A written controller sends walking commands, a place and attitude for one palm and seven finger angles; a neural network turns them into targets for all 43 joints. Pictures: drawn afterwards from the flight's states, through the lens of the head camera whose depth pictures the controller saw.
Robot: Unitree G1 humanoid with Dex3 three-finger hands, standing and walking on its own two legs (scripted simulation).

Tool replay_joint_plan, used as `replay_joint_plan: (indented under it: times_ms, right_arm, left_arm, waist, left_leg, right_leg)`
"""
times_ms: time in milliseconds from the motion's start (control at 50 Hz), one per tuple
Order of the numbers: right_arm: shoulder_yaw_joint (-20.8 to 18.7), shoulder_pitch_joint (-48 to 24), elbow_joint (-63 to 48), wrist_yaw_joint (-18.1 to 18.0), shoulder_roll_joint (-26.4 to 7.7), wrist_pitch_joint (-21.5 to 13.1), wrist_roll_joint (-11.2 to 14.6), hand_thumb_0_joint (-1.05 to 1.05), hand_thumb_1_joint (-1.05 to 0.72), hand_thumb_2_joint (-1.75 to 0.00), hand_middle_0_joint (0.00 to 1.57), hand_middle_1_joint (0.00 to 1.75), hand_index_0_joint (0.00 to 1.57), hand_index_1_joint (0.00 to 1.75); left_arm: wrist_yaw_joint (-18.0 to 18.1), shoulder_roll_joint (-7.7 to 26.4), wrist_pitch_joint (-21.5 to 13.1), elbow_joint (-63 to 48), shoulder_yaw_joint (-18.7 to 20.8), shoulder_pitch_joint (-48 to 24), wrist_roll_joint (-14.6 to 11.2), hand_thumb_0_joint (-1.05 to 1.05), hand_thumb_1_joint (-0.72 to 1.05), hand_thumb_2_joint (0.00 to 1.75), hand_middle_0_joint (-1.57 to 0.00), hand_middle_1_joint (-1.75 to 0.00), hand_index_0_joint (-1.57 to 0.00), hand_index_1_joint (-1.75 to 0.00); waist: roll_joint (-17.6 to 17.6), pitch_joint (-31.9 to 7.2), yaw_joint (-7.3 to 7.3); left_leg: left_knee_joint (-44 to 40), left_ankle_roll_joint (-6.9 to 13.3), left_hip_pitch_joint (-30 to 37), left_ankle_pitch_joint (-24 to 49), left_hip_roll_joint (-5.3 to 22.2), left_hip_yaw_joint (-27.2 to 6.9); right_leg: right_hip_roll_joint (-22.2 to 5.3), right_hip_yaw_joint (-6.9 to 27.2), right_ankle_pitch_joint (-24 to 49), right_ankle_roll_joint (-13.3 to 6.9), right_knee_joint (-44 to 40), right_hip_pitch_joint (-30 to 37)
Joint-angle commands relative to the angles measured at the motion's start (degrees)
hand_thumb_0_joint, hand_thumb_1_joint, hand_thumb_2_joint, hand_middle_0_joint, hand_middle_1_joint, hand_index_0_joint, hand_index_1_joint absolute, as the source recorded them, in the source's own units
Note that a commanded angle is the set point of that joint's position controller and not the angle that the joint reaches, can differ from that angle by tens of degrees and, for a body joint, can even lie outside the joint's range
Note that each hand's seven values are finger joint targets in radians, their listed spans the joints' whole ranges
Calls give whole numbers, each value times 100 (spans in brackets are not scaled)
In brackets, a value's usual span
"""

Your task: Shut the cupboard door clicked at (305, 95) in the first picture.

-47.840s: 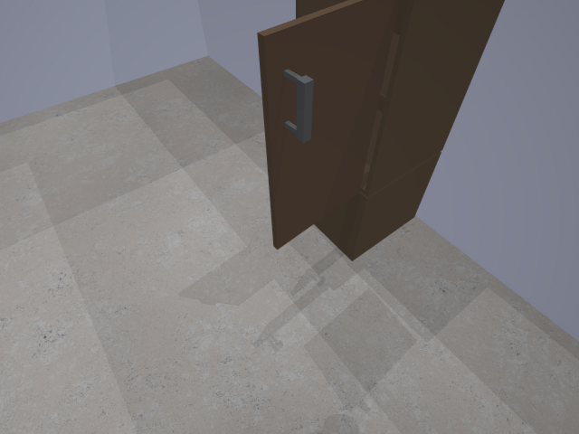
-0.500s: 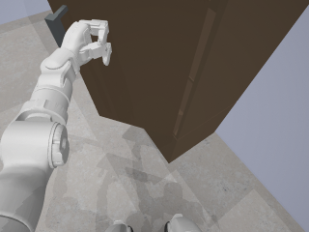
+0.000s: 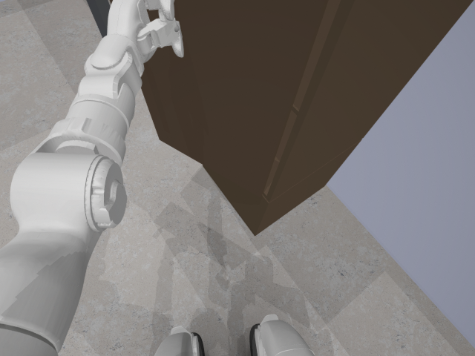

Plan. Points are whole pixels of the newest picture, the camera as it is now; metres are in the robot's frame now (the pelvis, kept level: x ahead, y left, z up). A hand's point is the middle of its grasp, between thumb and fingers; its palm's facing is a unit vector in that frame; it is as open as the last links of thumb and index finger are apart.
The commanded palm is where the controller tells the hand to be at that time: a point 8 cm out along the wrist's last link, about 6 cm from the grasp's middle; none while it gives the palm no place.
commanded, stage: pull the fist back off the door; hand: left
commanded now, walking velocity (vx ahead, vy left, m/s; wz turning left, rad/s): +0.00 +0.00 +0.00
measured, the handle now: out of the picture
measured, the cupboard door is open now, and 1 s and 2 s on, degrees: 23 18 18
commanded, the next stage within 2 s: draw the hand back to the body in 0.78 s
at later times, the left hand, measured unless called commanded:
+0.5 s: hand (186, 54) +0.52 +0.01 +0.16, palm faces -0.07 -1.00 -0.01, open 3.1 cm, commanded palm +0.48 +0.07 +0.16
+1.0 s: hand (186, 75) +0.46 +0.01 +0.17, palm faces -0.08 -1.00 +0.00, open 3.1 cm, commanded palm +0.42 +0.09 +0.17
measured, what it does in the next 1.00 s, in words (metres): stands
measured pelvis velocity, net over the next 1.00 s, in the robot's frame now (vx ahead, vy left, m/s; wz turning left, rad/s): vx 0.00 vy -0.01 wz -0.03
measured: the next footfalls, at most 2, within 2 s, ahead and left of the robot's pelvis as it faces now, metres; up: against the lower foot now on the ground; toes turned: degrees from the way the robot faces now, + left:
none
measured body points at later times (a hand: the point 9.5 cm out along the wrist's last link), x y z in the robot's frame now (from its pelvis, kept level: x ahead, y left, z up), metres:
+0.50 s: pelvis +0.02 -0.01 +0.02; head +0.09 -0.04 +0.47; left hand +0.51 +0.06 +0.16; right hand +0.01 -0.27 -0.11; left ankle +0.01 +0.11 -0.70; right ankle +0.00 -0.12 -0.70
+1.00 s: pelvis +0.00 -0.01 +0.03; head +0.04 -0.03 +0.47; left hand +0.46 +0.07 +0.17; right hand +0.08 -0.26 -0.10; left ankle +0.01 +0.11 -0.70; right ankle +0.00 -0.12 -0.70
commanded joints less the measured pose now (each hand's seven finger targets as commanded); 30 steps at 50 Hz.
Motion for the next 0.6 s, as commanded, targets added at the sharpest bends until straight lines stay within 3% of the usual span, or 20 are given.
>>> replay_joint_plan:
  times_ms: [0,40,100,120,160,220,240,280,300,340,380,420,440,480,540,580]
  right_arm:
    - [-294,1521,-293,458,-730,-51,-311,0,-90,-90,20,30,20,30]
    - [-340,1657,-398,596,-753,78,-386,0,-90,-90,20,30,20,30]
    - [-363,1601,-574,613,-802,342,-300,0,-90,-90,20,30,20,30]
    - [-376,1544,-638,595,-792,398,-250,0,-90,-90,20,30,20,30]
    - [-365,1467,-743,515,-798,491,-149,0,-90,-90,20,30,20,30]
    - [-369,1364,-846,454,-733,540,-87,0,-90,-90,20,30,20,30]
    - [-373,1324,-908,427,-699,526,-61,0,-90,-90,20,30,20,30]
    - [-373,1230,-902,421,-646,504,-49,0,-90,-90,20,30,20,30]
    - [-377,1170,-917,437,-606,495,-33,0,-90,-90,20,30,20,30]
    - [-402,1087,-958,438,-549,486,21,0,-90,-90,20,30,20,30]
    - [-427,935,-975,431,-564,506,56,0,-90,-90,20,30,20,30]
    - [-423,756,-1021,407,-519,519,111,0,-90,-90,20,30,20,30]
    - [-422,684,-1059,372,-497,518,150,0,-90,-90,20,30,20,30]
    - [-414,480,-1078,329,-474,498,189,0,-90,-90,20,30,20,30]
    - [-395,226,-1128,263,-414,441,237,0,-90,-90,20,30,20,30]
    - [-378,77,-1093,220,-417,422,257,0,-90,-90,20,30,20,30]
  left_arm:
    - [2216,181,-706,-1549,486,-3333,687,0,90,90,-130,-150,-130,-150]
    - [2414,294,-975,-1541,326,-2967,1204,0,90,90,-130,-150,-130,-150]
    - [2107,563,-1010,-1416,238,-2729,1392,0,90,90,-130,-150,-130,-150]
    - [1982,459,-954,-1431,194,-2647,1305,0,90,90,-130,-150,-130,-150]
    - [1773,607,-872,-1434,432,-2268,1052,0,90,90,-130,-150,-130,-150]
    - [1577,389,-897,-1727,430,-1880,738,0,90,90,-130,-150,-130,-150]
    - [1557,333,-997,-1994,458,-1739,623,0,90,90,-130,-150,-130,-150]
    - [1552,286,-1159,-2203,509,-1273,566,0,90,90,-130,-150,-130,-150]
    - [1551,66,-1218,-2390,308,-1160,572,0,90,90,-130,-150,-130,-150]
    - [1571,-140,-1252,-2564,151,-683,616,0,90,90,-130,-150,-130,-150]
    - [1572,-66,-1166,-2762,242,-182,600,0,90,90,-130,-150,-130,-150]
    - [1560,-288,-1039,-3020,37,-90,571,0,90,90,-130,-150,-130,-150]
    - [1564,-365,-999,-3207,-66,-40,557,0,90,90,-130,-150,-130,-150]
    - [1561,-396,-951,-3541,-82,124,469,0,90,90,-130,-150,-130,-150]
    - [1558,-854,-939,-4053,-554,2,397,0,90,90,-130,-150,-130,-150]
    - [1574,-801,-887,-4003,-513,138,366,0,90,90,-130,-150,-130,-150]
  waist:
    - [295,-3243,-426]
    - [281,-3452,-370]
    - [213,-3437,-248]
    - [142,-3431,-209]
    - [-27,-3443,-49]
    - [-431,-3210,54]
    - [-321,-3268,118]
    - [-389,-3124,272]
    - [-441,-2969,245]
    - [-320,-2852,364]
    - [-498,-2767,506]
    - [-586,-2547,486]
    - [-389,-2489,501]
    - [-554,-2474,568]
    - [-435,-2308,499]
    - [-617,-2183,527]
  left_leg:
    - [-139,12,2629,2477,-97,-441]
    - [-113,27,2692,2827,-142,-368]
    - [-313,46,2583,2479,-188,-222]
    - [-385,64,2561,2335,-219,-153]
    - [-535,68,2563,2309,-210,-97]
    - [-714,105,2450,2264,-220,9]
    - [-731,103,2623,2446,-218,47]
    - [-781,100,2662,2508,-221,94]
    - [-808,116,2656,2524,-218,127]
    - [-862,116,2767,2593,-237,192]
    - [-943,119,2736,2538,-237,231]
    - [-1015,144,2701,2357,-264,290]
    - [-1046,143,2830,2404,-266,308]
    - [-1084,151,2921,2353,-268,313]
    - [-1153,154,3186,2229,-261,298]
    - [-1200,145,3202,2068,-254,256]
  right_leg:
    - [307,-2,1962,66,-411,355]
    - [302,13,2292,26,-312,558]
    - [299,122,2469,-11,-451,1078]
    - [309,148,2525,-12,-539,1279]
    - [327,165,2702,-24,-632,1637]
    - [361,172,2982,-1,-786,2095]
    - [364,173,3141,-5,-795,2212]
    - [373,182,3289,-9,-824,2338]
    - [378,174,3361,1,-844,2356]
    - [362,166,3390,-15,-871,2465]
    - [349,179,3475,-15,-905,2623]
    - [323,200,3507,3,-1006,2709]
    - [306,205,3494,-4,-1026,2737]
    - [300,220,3536,0,-1077,2827]
    - [279,215,3325,1,-1159,2717]
    - [271,213,3148,3,-1199,2681]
